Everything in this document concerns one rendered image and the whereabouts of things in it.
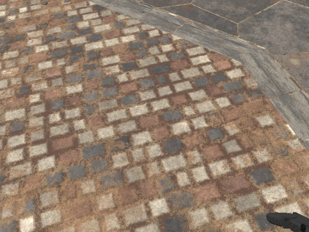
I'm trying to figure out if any robot right hand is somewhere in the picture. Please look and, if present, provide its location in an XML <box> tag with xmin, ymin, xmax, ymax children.
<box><xmin>266</xmin><ymin>212</ymin><xmax>309</xmax><ymax>232</ymax></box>

